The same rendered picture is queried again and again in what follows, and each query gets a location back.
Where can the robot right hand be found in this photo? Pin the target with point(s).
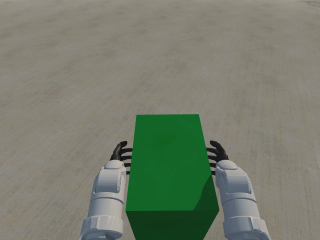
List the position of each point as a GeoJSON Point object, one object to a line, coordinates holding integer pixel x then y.
{"type": "Point", "coordinates": [220, 154]}

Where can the robot left hand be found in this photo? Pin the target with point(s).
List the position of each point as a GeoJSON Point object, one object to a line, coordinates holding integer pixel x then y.
{"type": "Point", "coordinates": [119, 151]}

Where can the carton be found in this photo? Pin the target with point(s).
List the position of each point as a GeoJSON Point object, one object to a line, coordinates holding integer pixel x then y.
{"type": "Point", "coordinates": [171, 193]}

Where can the left robot forearm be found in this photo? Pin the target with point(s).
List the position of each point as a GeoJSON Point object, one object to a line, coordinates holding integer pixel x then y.
{"type": "Point", "coordinates": [104, 219]}

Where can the right robot forearm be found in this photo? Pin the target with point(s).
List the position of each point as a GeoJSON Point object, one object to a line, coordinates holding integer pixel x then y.
{"type": "Point", "coordinates": [241, 215]}

